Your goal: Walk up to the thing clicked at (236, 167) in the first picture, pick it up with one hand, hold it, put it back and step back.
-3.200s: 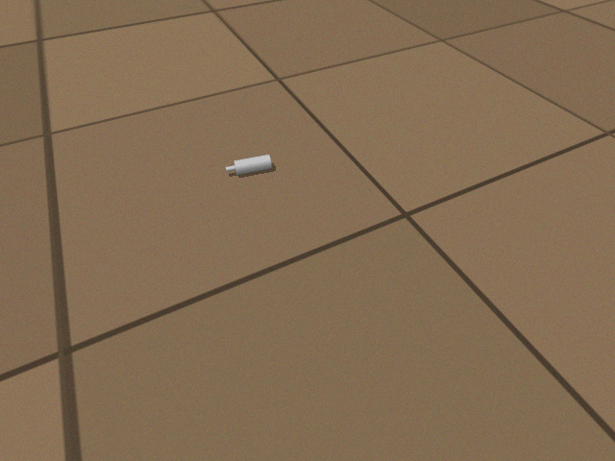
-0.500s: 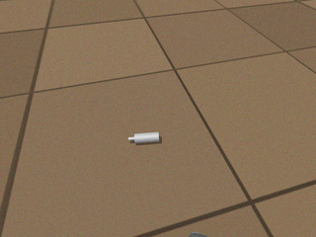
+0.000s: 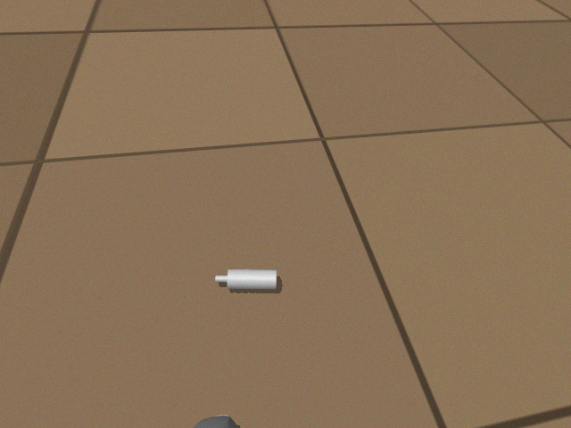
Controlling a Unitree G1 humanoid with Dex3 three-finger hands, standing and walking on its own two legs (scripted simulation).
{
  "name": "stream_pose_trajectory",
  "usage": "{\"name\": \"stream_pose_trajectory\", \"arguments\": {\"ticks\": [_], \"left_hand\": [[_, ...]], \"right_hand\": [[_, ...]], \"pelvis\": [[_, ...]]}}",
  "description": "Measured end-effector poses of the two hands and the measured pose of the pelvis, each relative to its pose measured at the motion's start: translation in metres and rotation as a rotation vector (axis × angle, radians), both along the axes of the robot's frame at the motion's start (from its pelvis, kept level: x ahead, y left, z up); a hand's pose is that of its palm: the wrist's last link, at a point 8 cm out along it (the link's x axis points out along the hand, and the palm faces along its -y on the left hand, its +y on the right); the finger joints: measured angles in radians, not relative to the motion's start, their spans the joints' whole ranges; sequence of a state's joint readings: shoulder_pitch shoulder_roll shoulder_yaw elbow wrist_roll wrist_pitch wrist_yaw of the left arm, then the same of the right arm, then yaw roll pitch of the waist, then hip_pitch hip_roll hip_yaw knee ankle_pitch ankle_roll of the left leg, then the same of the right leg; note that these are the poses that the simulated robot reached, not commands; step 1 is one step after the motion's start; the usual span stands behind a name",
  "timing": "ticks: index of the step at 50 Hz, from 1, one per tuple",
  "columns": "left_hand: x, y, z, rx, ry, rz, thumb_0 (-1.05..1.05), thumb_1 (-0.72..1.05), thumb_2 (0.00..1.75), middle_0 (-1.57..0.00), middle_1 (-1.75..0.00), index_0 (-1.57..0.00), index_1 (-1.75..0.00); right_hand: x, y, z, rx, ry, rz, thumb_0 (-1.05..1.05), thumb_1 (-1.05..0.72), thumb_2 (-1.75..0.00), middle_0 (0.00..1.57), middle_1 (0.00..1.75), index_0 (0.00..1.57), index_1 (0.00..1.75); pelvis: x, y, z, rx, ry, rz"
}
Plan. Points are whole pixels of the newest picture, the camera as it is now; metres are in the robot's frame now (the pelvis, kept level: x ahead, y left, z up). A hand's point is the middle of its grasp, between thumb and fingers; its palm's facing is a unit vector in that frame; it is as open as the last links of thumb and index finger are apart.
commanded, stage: walk up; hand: left
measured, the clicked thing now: (246, 279) +0.71 +0.14 -0.71
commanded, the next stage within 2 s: none
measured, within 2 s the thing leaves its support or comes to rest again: neither
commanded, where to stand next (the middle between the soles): +0.34 -0.07 m, yaw +3 degrees
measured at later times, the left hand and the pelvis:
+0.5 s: hand (175, 380) +0.20 +0.17 -0.10, palm faces +0.01 -0.91 -0.42, open 7.3 cm; pelvis +0.16 -0.11 +0.01, yaw +1 degrees
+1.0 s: hand (197, 332) +0.29 +0.16 -0.14, palm faces +0.01 -0.91 -0.42, open 7.3 cm; pelvis +0.25 -0.12 +0.00, yaw +3 degrees
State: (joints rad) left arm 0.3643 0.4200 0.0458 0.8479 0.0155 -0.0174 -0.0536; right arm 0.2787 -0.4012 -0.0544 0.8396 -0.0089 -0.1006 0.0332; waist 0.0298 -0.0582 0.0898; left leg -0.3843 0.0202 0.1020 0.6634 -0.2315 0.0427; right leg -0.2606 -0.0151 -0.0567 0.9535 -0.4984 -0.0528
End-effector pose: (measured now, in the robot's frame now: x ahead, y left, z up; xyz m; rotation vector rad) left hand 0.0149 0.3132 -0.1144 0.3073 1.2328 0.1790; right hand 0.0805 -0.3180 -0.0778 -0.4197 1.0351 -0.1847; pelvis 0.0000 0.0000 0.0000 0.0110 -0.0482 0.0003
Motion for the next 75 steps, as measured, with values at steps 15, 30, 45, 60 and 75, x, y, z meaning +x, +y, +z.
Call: {"name": "stream_pose_trajectory", "arguments": {"ticks": [15, 30, 45, 60, 75], "left_hand": [[0.158, -0.054, 0.033, 0.056, -0.114, -0.086, 0.01, 0.91, 0.90, -0.20, -0.30, -0.21, -0.30], [0.177, -0.105, 0.053, 0.104, -0.058, 0.033, 0.00, 0.90, 0.90, -0.20, -0.30, -0.21, -0.30], [0.247, -0.105, 0.013, 0.056, -0.035, 0.038, 0.01, 0.91, 0.90, -0.20, -0.30, -0.21, -0.30], [0.285, -0.103, 0.028, 0.127, -0.063, 0.025, 0.01, 0.90, 0.90, -0.21, -0.30, -0.21, -0.30], [0.323, -0.091, 0.022, 0.051, -0.087, 0.036, 0.01, 0.91, 0.90, -0.20, -0.30, -0.21, -0.30]], "right_hand": [[0.044, -0.087, -0.008, 0.006, 0.080, -0.078, 0.00, -0.89, -0.90, 0.21, 0.30, 0.21, 0.30], [0.184, -0.109, -0.018, 0.091, 0.125, 0.029, 0.00, -0.90, -0.90, 0.20, 0.30, 0.20, 0.29], [0.284, -0.082, -0.013, 0.069, 0.020, 0.058, 0.00, -0.90, -0.90, 0.21, 0.30, 0.21, 0.30], [0.290, -0.098, -0.039, 0.079, 0.139, -0.001, 0.00, -0.90, -0.90, 0.20, 0.30, 0.20, 0.29], [0.290, -0.064, -0.021, 0.091, 0.149, -0.019, 0.00, -0.90, -0.90, 0.21, 0.30, 0.21, 0.30]], "pelvis": [[0.099, -0.068, 0.005, 0.024, 0.000, -0.013], [0.187, -0.115, 0.020, -0.005, 0.010, 0.032], [0.241, -0.104, 0.005, -0.002, 0.005, 0.058], [0.266, -0.111, 0.003, -0.006, 0.015, 0.066], [0.272, -0.090, 0.017, -0.018, 0.001, 0.056]]}}
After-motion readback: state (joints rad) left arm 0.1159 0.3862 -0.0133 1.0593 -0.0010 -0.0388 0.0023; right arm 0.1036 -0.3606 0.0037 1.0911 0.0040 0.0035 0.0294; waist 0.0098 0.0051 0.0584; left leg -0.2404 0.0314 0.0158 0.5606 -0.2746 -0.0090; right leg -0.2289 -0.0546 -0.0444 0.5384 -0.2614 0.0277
